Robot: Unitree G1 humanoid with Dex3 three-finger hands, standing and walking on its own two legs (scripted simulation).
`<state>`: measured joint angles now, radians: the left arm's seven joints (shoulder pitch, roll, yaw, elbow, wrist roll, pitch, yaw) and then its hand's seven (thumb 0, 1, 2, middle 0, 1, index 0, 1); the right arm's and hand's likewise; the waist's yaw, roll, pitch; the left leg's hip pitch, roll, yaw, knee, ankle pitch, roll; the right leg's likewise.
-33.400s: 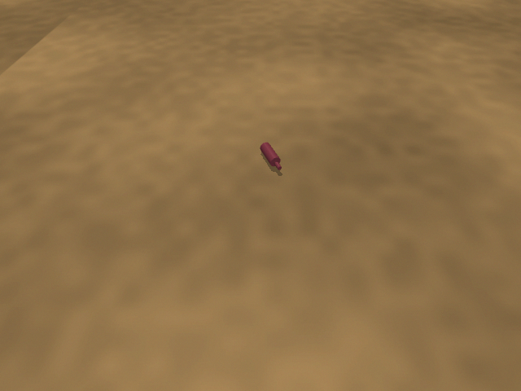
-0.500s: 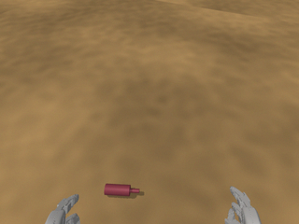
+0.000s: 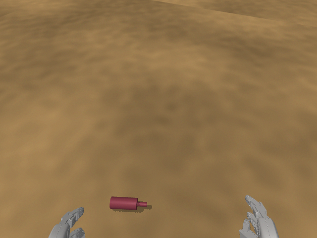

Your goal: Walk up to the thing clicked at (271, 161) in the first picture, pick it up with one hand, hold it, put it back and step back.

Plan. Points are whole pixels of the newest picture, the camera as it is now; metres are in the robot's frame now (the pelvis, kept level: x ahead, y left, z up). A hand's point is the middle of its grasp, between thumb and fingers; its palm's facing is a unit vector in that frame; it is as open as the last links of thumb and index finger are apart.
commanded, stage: home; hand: left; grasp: from above
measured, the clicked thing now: (129, 203) +0.46 +0.17 -0.69
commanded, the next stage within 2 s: stand in 0.90 s
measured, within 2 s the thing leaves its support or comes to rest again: neither
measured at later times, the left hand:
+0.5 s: hand out of the picture +0.16 +0.18 -0.05, palm faces +0.04 -0.98 -0.21, open 7.4 cm
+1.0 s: hand out of the picture +0.16 +0.19 -0.05, palm faces +0.04 -0.98 -0.21, open 7.4 cm
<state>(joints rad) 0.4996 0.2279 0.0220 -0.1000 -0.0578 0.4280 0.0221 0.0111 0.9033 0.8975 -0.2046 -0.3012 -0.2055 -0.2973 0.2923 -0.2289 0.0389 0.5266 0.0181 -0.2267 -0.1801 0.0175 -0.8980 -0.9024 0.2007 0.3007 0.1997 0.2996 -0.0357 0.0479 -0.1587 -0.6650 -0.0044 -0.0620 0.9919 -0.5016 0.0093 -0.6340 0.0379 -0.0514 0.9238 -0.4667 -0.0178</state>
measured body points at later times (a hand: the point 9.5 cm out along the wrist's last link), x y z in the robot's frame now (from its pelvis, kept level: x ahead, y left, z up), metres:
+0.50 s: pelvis +0.00 +0.00 +0.00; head +0.02 +0.01 +0.45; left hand +0.16 +0.24 -0.03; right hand +0.16 -0.24 -0.07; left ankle +0.00 +0.11 -0.68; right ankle +0.00 -0.11 -0.68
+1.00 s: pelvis +0.00 +0.01 +0.00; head +0.02 +0.01 +0.45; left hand +0.15 +0.24 -0.03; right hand +0.16 -0.23 -0.07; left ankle +0.00 +0.11 -0.68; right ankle +0.00 -0.11 -0.68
